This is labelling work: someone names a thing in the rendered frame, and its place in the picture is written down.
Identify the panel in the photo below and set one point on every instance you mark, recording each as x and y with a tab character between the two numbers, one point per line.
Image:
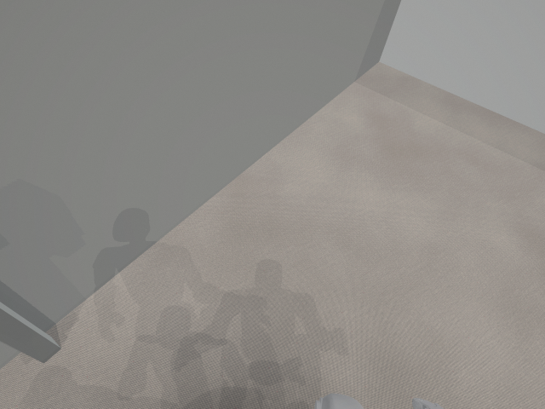
22	335

